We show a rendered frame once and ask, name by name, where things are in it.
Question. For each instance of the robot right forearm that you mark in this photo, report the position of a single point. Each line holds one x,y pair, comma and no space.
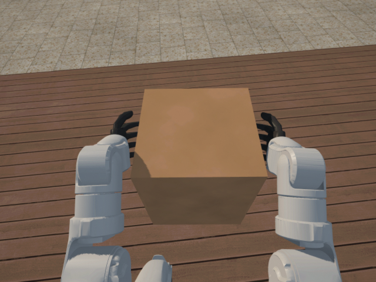
301,186

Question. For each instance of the left robot upper arm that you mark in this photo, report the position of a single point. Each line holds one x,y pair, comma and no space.
98,264

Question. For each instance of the robot left hand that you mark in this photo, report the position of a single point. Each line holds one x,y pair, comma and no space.
119,128

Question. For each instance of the right robot upper arm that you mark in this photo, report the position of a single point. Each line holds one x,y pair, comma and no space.
291,265

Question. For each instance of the robot left shin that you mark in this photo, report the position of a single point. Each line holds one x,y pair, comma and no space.
158,257

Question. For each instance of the robot left thigh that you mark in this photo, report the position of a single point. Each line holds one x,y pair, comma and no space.
155,271

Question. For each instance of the robot right hand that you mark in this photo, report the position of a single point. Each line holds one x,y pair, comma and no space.
275,130

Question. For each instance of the carton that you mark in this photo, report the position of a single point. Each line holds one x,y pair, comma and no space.
198,157

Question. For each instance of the robot left forearm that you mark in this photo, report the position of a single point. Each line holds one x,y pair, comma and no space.
98,214

